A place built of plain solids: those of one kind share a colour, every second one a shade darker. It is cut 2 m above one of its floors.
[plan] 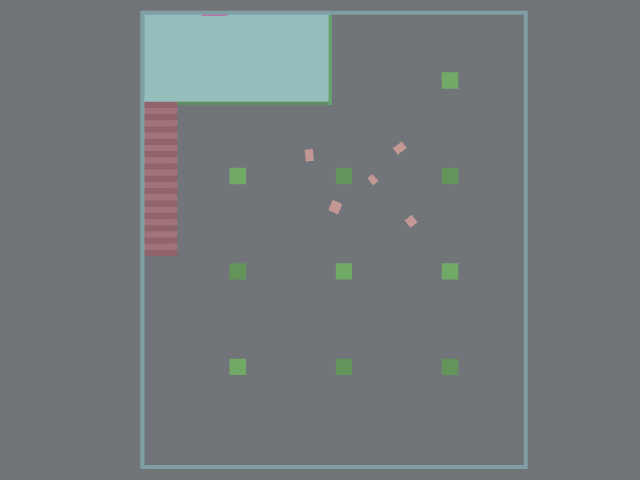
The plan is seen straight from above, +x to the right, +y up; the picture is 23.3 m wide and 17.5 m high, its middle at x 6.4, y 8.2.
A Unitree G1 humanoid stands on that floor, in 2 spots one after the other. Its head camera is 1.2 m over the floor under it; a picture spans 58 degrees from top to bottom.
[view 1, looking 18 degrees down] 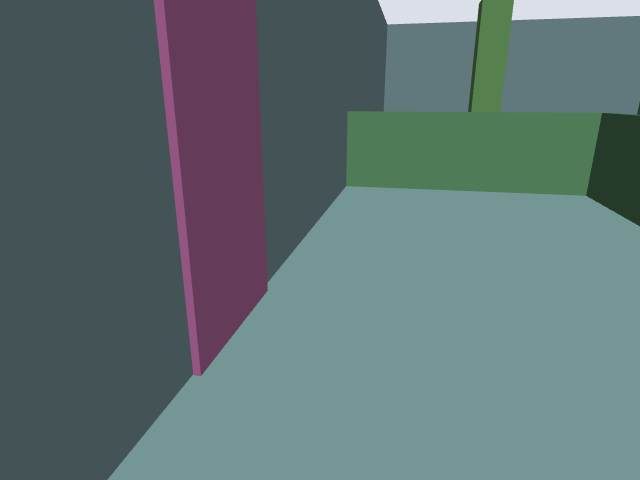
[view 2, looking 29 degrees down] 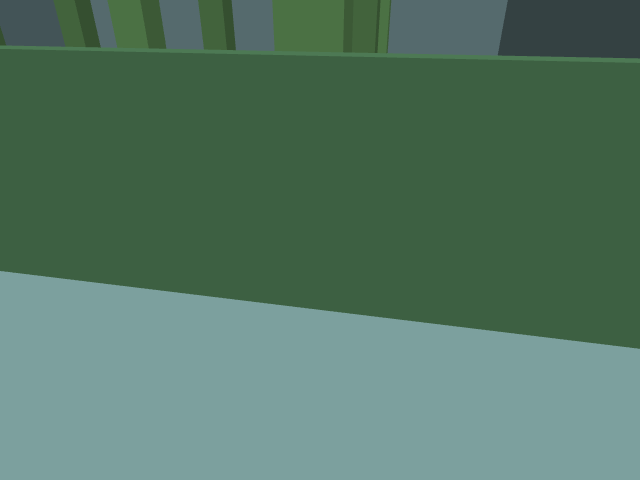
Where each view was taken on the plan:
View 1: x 0.54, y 15.49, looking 12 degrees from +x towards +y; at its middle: gal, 3.88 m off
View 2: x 2.54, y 14.74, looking -79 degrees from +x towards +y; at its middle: piece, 1.75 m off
